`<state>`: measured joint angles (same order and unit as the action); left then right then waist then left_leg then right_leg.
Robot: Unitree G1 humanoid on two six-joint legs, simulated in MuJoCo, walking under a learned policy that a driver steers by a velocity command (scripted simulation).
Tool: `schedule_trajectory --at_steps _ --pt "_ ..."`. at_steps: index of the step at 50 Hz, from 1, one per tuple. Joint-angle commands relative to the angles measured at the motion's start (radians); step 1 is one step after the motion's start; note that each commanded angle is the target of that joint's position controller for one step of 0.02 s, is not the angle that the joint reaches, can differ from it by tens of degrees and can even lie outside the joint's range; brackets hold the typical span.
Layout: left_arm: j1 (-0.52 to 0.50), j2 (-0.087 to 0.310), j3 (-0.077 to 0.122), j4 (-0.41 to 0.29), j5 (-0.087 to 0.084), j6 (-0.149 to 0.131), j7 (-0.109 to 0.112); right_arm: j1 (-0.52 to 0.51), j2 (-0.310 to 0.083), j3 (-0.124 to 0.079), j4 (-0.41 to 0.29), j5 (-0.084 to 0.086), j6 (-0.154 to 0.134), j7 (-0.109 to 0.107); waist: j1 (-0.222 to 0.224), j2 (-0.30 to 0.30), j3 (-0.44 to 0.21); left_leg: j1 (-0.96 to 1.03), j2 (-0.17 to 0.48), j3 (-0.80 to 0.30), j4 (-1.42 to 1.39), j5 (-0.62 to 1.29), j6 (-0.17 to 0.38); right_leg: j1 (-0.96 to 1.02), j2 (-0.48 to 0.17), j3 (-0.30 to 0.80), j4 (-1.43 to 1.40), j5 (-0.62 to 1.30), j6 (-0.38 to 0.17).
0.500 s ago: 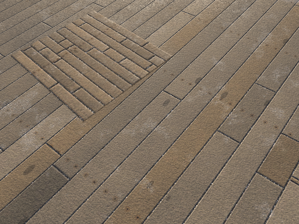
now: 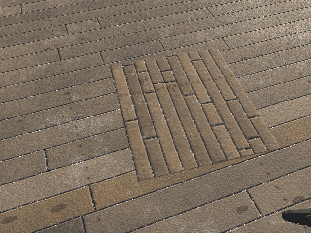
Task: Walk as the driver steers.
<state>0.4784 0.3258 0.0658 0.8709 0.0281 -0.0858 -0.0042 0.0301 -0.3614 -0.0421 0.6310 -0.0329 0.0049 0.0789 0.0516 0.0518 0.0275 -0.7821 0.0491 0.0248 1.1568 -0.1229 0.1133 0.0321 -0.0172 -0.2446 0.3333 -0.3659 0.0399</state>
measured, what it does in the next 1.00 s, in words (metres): walks ahead, turning left: left foot, then right foot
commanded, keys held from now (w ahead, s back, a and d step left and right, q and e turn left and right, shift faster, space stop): w+q+shift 0.70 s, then w+shift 0.30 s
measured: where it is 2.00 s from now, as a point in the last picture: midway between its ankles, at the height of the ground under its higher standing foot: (30, 100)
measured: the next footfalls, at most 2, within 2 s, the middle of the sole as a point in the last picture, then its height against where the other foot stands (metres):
left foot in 0.18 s outside the picture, level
right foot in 0.56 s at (165, 166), level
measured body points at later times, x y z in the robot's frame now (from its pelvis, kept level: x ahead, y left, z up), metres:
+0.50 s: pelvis +0.47 +0.06 +0.00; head +0.51 +0.07 +0.45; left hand +0.62 +0.37 -0.05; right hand +0.57 -0.23 -0.12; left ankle +0.31 +0.04 -0.73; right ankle +0.74 -0.03 -0.69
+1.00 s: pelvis +0.86 +0.30 -0.02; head +0.87 +0.34 +0.42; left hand +0.58 +0.38 -0.15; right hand +1.19 +0.39 -0.07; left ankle +0.91 +0.44 -0.73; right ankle +0.78 +0.01 -0.70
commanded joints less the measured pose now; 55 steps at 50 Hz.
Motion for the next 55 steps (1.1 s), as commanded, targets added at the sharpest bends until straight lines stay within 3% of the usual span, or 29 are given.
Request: schedule_trajectory --at_steps 1,4,7,8,9,10,11,13,14,17,21,25,27,28,29,30,31,33,37,41,44,46,48,49,50,51,52,54,55 --pt "-0.101 0.06 -0.003 -0.061 -0.002 -0.037 0.002 -0.105 0.025 0.03 -0.102 -0.001 -0.007 0.027 -0.065 -0.084 0.134 0.076 0.008 0.073 -0.22 0.111 0.027 -0.154 -0.194 -0.009 -0.239 0.559 -0.063" --pt "-0.04 0.132 0.009 -0.05 -0.003 -0.021 0.016 -0.097 0.016 0.027 -0.082 0.003 -0.016 0.025 -0.088 -0.113 0.082 0.243 -0.093 0.179 -0.361 0.094 0.076 -0.027 -0.205 -0.069 -0.123 1.178 -0.048" --pt "-0.114 0.22 0.031 -0.087 0.001 0.027 0.031 0.286 -0.081 -0.021 0.034 0.01 -0.02 -0.011 -0.291 -0.182 -0.126 0.653 -0.172 0.137 -0.391 -0.045 0.131 -0.036 -0.264 -0.031 0.391 1.487 -0.065" --pt "-0.153 0.209 0.031 -0.106 0.007 0.038 0.025 0.481 -0.124 -0.054 0.106 0.012 -0.022 -0.035 -0.356 -0.138 -0.201 0.93 -0.17 0.055 -0.486 -0.074 0.161 -0.208 -0.244 -0.014 0.712 1.238 -0.064" --pt "-0.167 0.127 0.018 -0.128 0.016 0.04 0.005 0.408 -0.183 -0.089 0.112 0.041 -0.009 -0.063 -0.264 0.084 -0.134 1.041 -0.075 -0.138 -0.543 -0.148 0.185 -0.494 -0.049 -0.003 1.077 0.167 -0.035" --pt "-0.098 0.079 -0.001 -0.252 0.002 0.022 0.005 0.313 -0.293 -0.1 0.045 -0.003 0.008 -0.06 -0.132 0.188 -0.262 1.272 0.158 -0.689 -0.664 -0.091 0.38 -0.854 0.038 0.143 1.367 -0.152 0.013" --pt "-0.194 0.118 -0.008 -0.284 -0.001 -0.007 0.005 0.393 -0.262 -0.103 0.035 -0.005 0.013 -0.074 -0.194 0.007 -0.315 1.256 0.194 -0.836 -0.826 -0.229 0.396 -0.923 0.004 0.303 1.333 -0.079 0.005" --pt "-0.253 0.107 -0.02 -0.279 0.006 -0.019 0.008 0.348 -0.174 -0.086 0.091 0.009 -0.019 -0.089 -0.1 -0.137 -0.043 0.917 0.138 -0.713 -0.911 -0.149 0.318 -0.865 -0.081 0.318 1.093 -0.031 0.001" --pt "-0.248 0.099 -0.025 -0.268 0.027 -0.003 0.011 0.308 -0.156 -0.076 0.089 0.01 -0.039 -0.097 -0.054 -0.153 -0.008 0.794 0.085 -0.622 -0.9 -0.051 0.294 -0.79 -0.101 0.322 1.028 -0.052 0.011" --pt "-0.259 0.077 -0.032 -0.275 0.046 0.049 0.0 0.279 -0.105 -0.05 0.093 0.023 -0.078 -0.09 -0.001 -0.131 0.041 0.522 -0.004 -0.49 -0.942 -0.002 0.271 -0.651 -0.136 0.299 0.805 -0.094 0.05" --pt "-0.469 0.012 -0.062 -0.361 0.01 0.043 -0.018 0.295 -0.119 -0.063 0.105 0.021 -0.096 -0.071 -0.065 -0.066 0.072 0.371 -0.088 -0.418 -0.977 0.127 0.195 -0.471 -0.088 0.251 0.438 0.337 0.043" --pt "-0.471 0.064 -0.046 -0.364 -0.003 0.036 -0.008 0.351 -0.147 -0.076 0.133 0.034 -0.091 -0.067 -0.095 -0.029 0.009 0.544 -0.056 -0.455 -0.862 0.392 0.124 -0.32 -0.014 0.255 0.248 0.398 -0.002" --pt "-0.256 0.14 -0.011 -0.308 -0.004 0.028 0.014 0.327 -0.202 -0.087 0.136 0.026 -0.086 -0.067 0.024 -0.044 -0.13 0.595 -0.075 -0.434 -0.556 0.616 0.07 -0.076 0.035 0.253 0.227 0.241 -0.023" --pt "-0.041 0.187 0.014 -0.26 0.0 0.025 0.032 0.272 -0.198 -0.085 0.127 0.02 -0.094 -0.062 0.151 -0.049 -0.222 0.479 -0.114 -0.4 -0.292 0.568 0.044 0.164 -0.013 0.271 0.249 0.158 -0.037" --pt "0.165 0.253 0.037 -0.219 0.029 0.019 0.052 0.238 -0.038 -0.044 0.088 0.015 -0.107 -0.068 0.197 -0.23 -0.338 0.295 -0.187 -0.316 0.089 -0.07 0.037 0.376 -0.262 0.526 0.213 -0.182 -0.061" --pt "0.028 0.309 0.047 -0.241 0.046 0.021 0.041 0.363 0.02 -0.014 0.027 0.06 -0.103 -0.071 0.038 -0.529 -0.432 0.064 -0.231 -0.206 0.275 -0.382 0.013 0.421 -0.493 1.125 -0.059 -0.403 -0.143" --pt "-0.119 0.193 0.038 -0.272 0.035 0.03 0.034 0.297 -0.057 -0.017 0.065 0.023 -0.082 -0.082 0.03 -0.319 -0.255 -0.016 -0.12 -0.175 0.313 -0.254 0.02 0.257 -0.441 1.089 -0.095 -0.555 -0.159" --pt "-0.175 0.082 0.011 -0.246 0.031 0.035 0.024 0.197 -0.069 -0.023 0.066 -0.003 -0.057 -0.054 0.016 -0.1 -0.075 0.007 -0.036 -0.125 0.236 -0.157 0.004 0.032 -0.354 0.738 -0.069 -0.25 -0.152" --pt "-0.081 0.023 -0.009 -0.118 0.001 -0.006 -0.001 0.085 0.042 0.011 -0.02 -0.012 -0.019 -0.007 -0.033 -0.127 0.033 -0.021 0.024 -0.135 0.171 -0.135 -0.002 -0.117 -0.294 0.421 -0.132 0.114 -0.117" --pt "-0.119 0.054 -0.008 -0.089 0.002 -0.036 -0.012 -0.018 0.028 0.029 -0.078 -0.008 -0.025 0.008 -0.082 -0.123 0.09 0.032 -0.003 -0.092 -0.122 0.031 -0.002 -0.194 -0.231 0.166 -0.239 0.392 -0.117" --pt "-0.041 0.095 -0.005 -0.041 -0.007 -0.034 -0.008 -0.129 0.044 0.045 -0.095 -0.013 -0.037 0.025 -0.047 -0.08 0.136 0.219 -0.05 0.054 -0.381 0.106 0.036 -0.204 -0.22 0.061 -0.342 0.589 -0.127" --pt "-0.006 0.157 0.003 -0.024 -0.007 -0.024 0.0 -0.104 0.022 0.039 -0.073 -0.016 -0.041 0.013 -0.076 -0.124 0.089 0.31 -0.121 0.104 -0.439 0.038 0.064 -0.072 -0.236 0.024 -0.231 1.071 -0.129" --pt "-0.012 0.221 0.012 -0.018 -0.006 -0.002 0.015 0.11 -0.037 0.014 -0.008 -0.023 -0.045 -0.013 -0.198 -0.193 -0.06 0.54 -0.183 0.1 -0.463 -0.09 0.095 -0.003 -0.267 0.018 0.105 1.413 -0.129" --pt "-0.053 0.227 0.011 -0.031 -0.01 0.013 0.02 0.321 -0.072 -0.007 0.063 -0.02 -0.047 -0.029 -0.301 -0.19 -0.161 0.778 -0.18 0.06 -0.571 -0.063 0.119 -0.072 -0.25 0.013 0.376 1.371 -0.123" --pt "-0.049 0.181 0.002 -0.051 -0.001 0.017 0.019 0.435 -0.142 -0.038 0.109 -0.026 -0.044 -0.049 -0.315 -0.129 -0.246 1.035 -0.071 -0.095 -0.572 -0.194 0.128 -0.285 -0.198 0.034 0.731 0.892 -0.116" --pt "0.02 0.038 -0.024 -0.111 -0.012 0.011 -0.005 0.358 -0.229 -0.059 0.083 -0.018 -0.036 -0.069 -0.148 0.169 -0.337 1.251 0.216 -0.579 -0.646 -0.322 0.162 -0.645 -0.035 0.079 1.108 -0.115 -0.07" --pt "-0.032 0.11 -0.016 -0.163 -0.028 0.001 0.0 0.389 -0.235 -0.066 0.064 -0.014 -0.034 -0.074 -0.189 0.074 -0.448 1.289 0.284 -0.817 -0.784 -0.293 0.235 -0.777 0.0 0.269 1.236 -0.087 -0.095" --pt "-0.138 0.083 -0.027 -0.168 -0.032 -0.005 0.001 0.353 -0.134 -0.053 0.133 0.004 -0.059 -0.087 -0.13 -0.056 -0.103 0.974 0.208 -0.549 -0.857 -0.095 0.201 -0.829 -0.083 0.279 1.085 0.04 -0.096" --pt "-0.153 0.067 -0.031 -0.163 -0.013 0.006 -0.004 0.314 -0.094 -0.043 0.143 0.002 -0.075 -0.088 -0.084 -0.089 -0.048 0.833 0.158 -0.472 -0.879 -0.056 0.172 -0.765 -0.115 0.294 1.001 0.042 -0.089"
